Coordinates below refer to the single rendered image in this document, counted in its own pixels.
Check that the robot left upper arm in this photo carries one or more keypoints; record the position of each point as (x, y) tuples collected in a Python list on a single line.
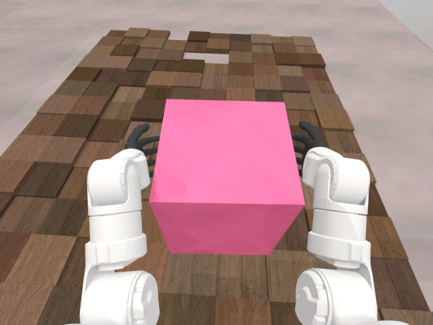
[(121, 298)]

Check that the robot left forearm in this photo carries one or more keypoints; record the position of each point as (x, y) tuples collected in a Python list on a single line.
[(114, 201)]

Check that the right robot hand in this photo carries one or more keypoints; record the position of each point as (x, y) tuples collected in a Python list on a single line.
[(309, 143)]

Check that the robot right forearm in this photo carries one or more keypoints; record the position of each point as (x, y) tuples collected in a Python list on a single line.
[(341, 190)]

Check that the left robot hand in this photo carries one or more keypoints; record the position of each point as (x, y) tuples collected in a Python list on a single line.
[(134, 143)]

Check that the robot right upper arm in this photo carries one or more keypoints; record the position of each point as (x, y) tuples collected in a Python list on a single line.
[(336, 297)]

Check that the carton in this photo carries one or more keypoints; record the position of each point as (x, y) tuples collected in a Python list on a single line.
[(226, 180)]

